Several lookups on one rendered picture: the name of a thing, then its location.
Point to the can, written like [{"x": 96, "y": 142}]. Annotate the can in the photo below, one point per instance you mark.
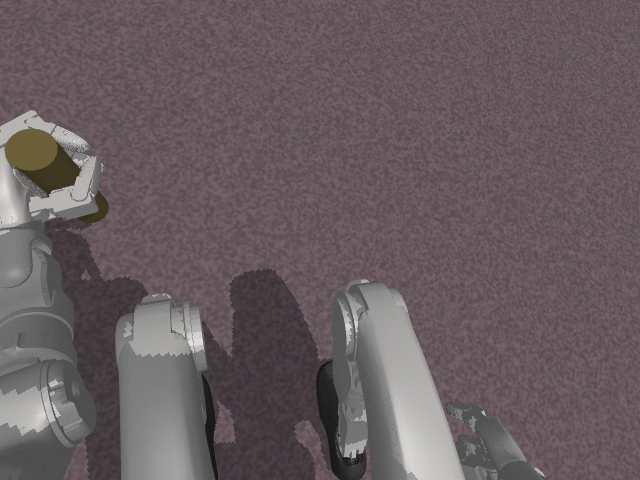
[{"x": 38, "y": 155}]

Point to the left robot hand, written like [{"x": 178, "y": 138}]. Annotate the left robot hand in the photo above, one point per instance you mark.
[{"x": 23, "y": 203}]

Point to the right robot hand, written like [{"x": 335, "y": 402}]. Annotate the right robot hand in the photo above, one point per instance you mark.
[{"x": 481, "y": 458}]

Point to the left robot arm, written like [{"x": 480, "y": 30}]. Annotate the left robot arm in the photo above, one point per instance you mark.
[{"x": 45, "y": 409}]

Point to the right robot arm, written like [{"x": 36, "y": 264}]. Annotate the right robot arm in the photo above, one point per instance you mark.
[{"x": 520, "y": 470}]

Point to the right robot foot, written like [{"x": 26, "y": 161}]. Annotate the right robot foot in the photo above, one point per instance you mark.
[{"x": 343, "y": 468}]

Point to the left robot foot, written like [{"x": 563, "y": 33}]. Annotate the left robot foot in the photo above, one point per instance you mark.
[{"x": 210, "y": 424}]

